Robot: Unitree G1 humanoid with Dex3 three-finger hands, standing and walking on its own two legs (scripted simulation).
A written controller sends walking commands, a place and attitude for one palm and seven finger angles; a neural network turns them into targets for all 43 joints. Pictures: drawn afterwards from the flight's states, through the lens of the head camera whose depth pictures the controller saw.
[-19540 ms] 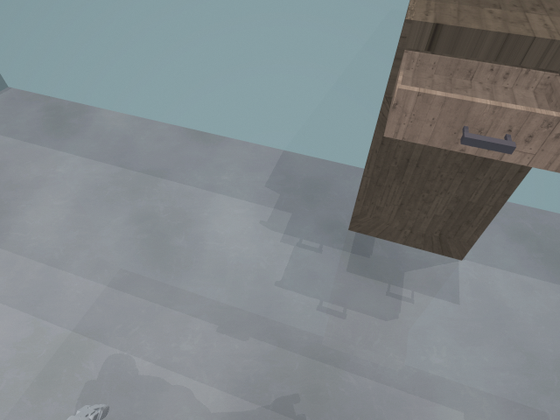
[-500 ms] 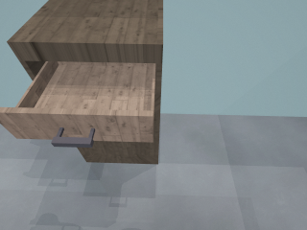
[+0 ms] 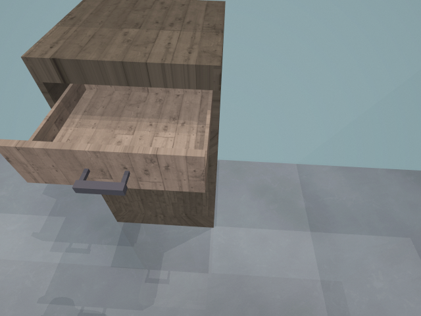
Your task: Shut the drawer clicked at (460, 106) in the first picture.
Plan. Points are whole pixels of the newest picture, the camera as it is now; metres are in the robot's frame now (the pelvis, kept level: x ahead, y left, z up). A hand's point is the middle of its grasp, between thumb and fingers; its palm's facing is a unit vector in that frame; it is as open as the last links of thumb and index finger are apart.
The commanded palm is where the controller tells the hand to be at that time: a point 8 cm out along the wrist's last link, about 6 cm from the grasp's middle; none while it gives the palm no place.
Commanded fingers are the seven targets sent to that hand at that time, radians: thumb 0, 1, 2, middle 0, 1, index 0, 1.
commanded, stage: come to a stop and stand still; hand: left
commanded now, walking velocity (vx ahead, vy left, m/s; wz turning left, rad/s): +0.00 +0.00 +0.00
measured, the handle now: (103, 180) +0.38 +0.28 +0.00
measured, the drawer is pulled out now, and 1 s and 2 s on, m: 0.23 0.23 0.23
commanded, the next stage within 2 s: look again from close up in 0.06 s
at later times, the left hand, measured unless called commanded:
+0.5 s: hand out of the picture +0.07 +0.22 -0.17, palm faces +0.03 -0.96 -0.28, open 7.4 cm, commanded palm none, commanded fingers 0.00 0.90 0.90 -0.20 -0.30 -0.20 -0.30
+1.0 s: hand (79, 281) +0.17 +0.25 -0.02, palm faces +0.25 -0.96 -0.09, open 7.0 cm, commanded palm +0.11 +0.29 -0.05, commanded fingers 0.00 0.90 0.90 -0.42 -0.54 -0.42 -0.54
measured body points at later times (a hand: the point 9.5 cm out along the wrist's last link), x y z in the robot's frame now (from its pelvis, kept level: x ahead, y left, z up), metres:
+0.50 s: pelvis +0.01 +0.01 -0.01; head +0.00 +0.01 +0.44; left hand +0.07 +0.27 -0.15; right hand +0.05 -0.24 -0.16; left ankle -0.05 +0.11 -0.74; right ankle +0.05 -0.08 -0.74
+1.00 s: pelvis -0.02 +0.02 -0.03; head +0.00 +0.02 +0.42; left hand +0.16 +0.30 -0.01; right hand +0.13 -0.22 -0.12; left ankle -0.05 +0.11 -0.74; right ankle +0.05 -0.08 -0.74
